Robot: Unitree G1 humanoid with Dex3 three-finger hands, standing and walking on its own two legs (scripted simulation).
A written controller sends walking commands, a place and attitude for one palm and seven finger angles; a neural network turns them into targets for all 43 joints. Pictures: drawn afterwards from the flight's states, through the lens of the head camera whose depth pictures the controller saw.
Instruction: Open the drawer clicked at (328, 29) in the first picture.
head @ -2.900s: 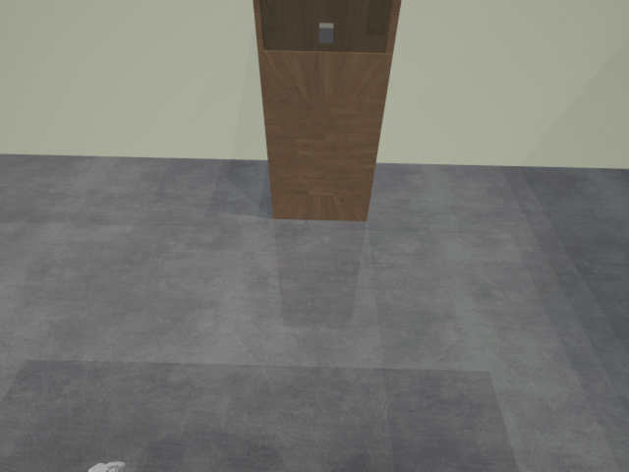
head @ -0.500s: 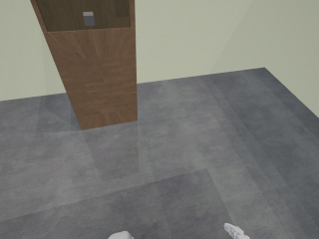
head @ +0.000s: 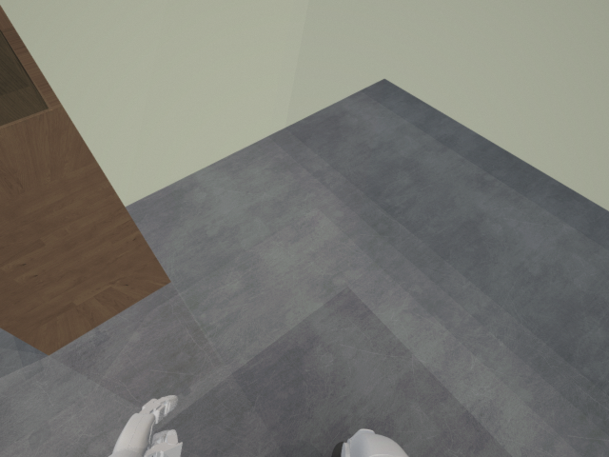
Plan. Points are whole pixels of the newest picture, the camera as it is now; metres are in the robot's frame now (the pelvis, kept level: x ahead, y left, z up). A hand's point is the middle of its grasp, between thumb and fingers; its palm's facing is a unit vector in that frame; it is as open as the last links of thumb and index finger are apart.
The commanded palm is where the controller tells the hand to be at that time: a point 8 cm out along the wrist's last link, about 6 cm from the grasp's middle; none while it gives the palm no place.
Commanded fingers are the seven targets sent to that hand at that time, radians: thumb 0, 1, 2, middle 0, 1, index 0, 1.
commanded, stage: turn to face it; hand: left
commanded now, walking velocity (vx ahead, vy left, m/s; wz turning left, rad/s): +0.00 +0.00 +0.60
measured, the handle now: out of the picture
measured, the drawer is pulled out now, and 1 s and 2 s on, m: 0.00 0.00 0.00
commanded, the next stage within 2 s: take the last steps up to it in 1.10 s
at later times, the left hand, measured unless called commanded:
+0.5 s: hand out of the picture +0.11 +0.24 -0.16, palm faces +0.24 -0.95 -0.18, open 7.4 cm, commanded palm none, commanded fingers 0.00 0.90 0.90 -0.20 -0.30 -0.20 -0.30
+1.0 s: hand out of the picture +0.08 +0.19 -0.12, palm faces +0.47 -0.83 -0.28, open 7.4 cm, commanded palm none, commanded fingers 0.00 0.90 0.90 -0.20 -0.30 -0.20 -0.30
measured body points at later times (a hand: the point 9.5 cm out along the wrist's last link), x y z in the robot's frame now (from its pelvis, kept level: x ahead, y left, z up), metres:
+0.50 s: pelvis +0.08 +0.04 +0.02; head +0.10 +0.07 +0.47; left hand +0.10 +0.29 -0.15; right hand +0.18 -0.19 -0.11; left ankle +0.12 +0.12 -0.71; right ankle +0.08 -0.11 -0.64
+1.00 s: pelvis +0.10 -0.03 +0.02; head +0.13 -0.04 +0.47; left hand +0.05 +0.23 -0.10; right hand +0.29 -0.23 -0.13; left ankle +0.05 +0.10 -0.64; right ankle +0.14 -0.13 -0.71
